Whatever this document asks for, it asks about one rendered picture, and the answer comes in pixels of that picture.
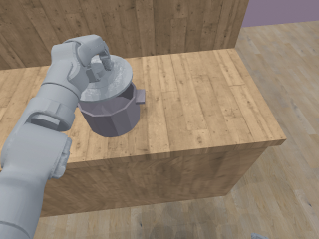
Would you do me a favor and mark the table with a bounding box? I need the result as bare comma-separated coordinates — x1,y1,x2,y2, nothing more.
0,0,287,218

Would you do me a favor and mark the knob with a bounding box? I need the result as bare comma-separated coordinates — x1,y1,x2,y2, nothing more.
92,62,106,78

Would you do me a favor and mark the pot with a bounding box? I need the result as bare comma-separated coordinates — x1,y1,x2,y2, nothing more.
77,82,146,137

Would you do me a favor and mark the robot left upper arm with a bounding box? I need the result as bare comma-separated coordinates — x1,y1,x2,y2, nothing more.
0,122,72,239

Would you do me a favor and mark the robot left hand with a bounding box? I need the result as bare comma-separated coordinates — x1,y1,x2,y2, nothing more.
72,34,112,83

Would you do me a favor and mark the left robot forearm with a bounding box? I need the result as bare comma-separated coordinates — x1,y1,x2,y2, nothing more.
0,39,92,168

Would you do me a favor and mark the lid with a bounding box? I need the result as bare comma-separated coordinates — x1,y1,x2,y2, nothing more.
79,55,133,104

